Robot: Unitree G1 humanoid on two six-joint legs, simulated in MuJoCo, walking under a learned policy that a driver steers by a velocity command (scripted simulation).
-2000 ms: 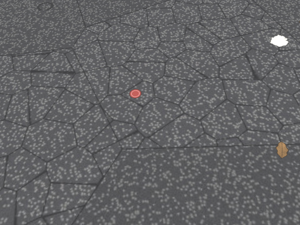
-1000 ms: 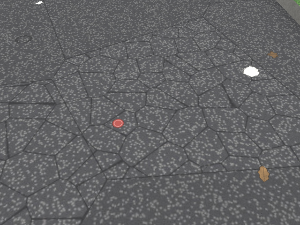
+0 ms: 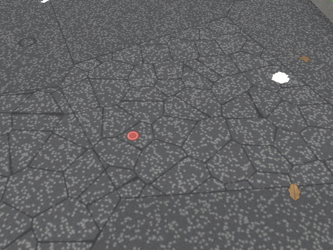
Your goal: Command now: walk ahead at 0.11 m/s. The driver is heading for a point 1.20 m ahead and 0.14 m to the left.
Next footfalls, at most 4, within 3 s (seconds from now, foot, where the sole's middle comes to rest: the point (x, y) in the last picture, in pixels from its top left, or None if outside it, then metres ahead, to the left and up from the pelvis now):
0.68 left None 0.43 0.10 -0.78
1.22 right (204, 199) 0.74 -0.15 -0.78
1.80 left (151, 145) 1.05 0.09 -0.78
2.26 right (171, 104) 1.34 -0.01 -0.78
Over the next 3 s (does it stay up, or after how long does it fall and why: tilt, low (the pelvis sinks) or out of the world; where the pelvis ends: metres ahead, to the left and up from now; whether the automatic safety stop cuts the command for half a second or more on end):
stays up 1.23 0.08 -0.01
